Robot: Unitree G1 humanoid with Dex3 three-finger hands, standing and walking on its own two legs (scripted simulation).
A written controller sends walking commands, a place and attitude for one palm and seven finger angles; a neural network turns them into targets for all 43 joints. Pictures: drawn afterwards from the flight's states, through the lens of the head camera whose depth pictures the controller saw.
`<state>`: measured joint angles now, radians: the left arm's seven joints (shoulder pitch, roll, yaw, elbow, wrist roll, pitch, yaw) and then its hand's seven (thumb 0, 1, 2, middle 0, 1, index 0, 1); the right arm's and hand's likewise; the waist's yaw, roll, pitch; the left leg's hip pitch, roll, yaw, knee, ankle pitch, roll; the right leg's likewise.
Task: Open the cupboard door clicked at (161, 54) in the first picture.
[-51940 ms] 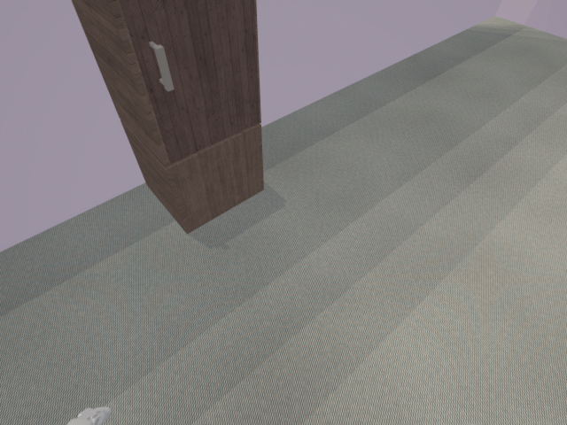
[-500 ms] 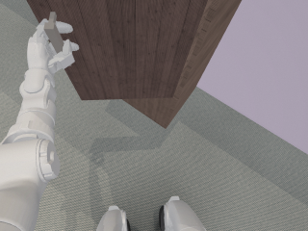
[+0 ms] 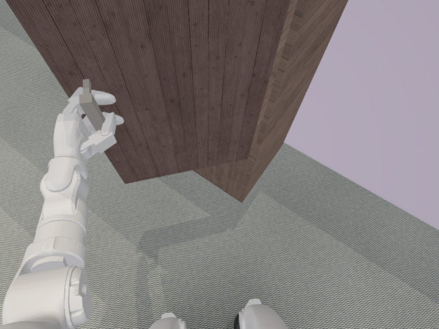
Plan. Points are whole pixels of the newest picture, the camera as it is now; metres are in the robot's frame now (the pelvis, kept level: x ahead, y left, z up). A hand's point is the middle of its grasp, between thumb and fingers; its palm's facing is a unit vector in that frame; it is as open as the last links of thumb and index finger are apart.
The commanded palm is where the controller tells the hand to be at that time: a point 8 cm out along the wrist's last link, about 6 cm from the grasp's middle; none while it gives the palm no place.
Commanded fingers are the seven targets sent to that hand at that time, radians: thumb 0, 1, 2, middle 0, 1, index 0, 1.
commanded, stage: pull the door open along its arc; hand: left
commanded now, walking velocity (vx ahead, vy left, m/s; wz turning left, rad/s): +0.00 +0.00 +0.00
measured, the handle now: (98, 113) +0.50 +0.20 +0.06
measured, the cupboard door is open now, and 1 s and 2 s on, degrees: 49 85 85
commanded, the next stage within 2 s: open thumb and fingers to let go in 0.60 s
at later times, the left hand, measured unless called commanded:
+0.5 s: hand (167, 205) +0.31 +0.07 +0.06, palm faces +0.43 -0.90 +0.00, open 5.8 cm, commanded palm +0.25 +0.09 +0.06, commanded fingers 0.00 0.90 0.90 -0.40 -1.35 -0.40 -1.35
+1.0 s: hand (188, 221) +0.28 +0.04 +0.06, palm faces +0.41 -0.91 -0.03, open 8.0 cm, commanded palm +0.23 +0.08 +0.06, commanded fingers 0.00 -0.22 0.42 -0.32 -1.23 -0.32 -1.23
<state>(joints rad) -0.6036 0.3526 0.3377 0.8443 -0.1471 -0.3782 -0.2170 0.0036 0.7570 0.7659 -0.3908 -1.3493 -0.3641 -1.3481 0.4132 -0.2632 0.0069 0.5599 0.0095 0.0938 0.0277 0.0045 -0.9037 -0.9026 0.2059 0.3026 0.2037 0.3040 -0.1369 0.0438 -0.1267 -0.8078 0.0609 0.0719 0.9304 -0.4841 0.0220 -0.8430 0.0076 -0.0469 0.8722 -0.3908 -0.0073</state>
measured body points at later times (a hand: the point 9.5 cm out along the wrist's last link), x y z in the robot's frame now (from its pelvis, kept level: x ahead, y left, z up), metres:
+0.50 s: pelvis -0.01 -0.03 +0.00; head +0.04 -0.04 +0.45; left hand +0.28 +0.11 +0.06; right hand +0.17 -0.23 -0.11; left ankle -0.03 +0.10 -0.69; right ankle +0.01 -0.12 -0.69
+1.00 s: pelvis -0.02 -0.06 +0.00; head +0.02 -0.08 +0.45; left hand +0.26 +0.08 +0.06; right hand +0.17 -0.27 -0.11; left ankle -0.03 +0.10 -0.69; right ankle +0.01 -0.12 -0.69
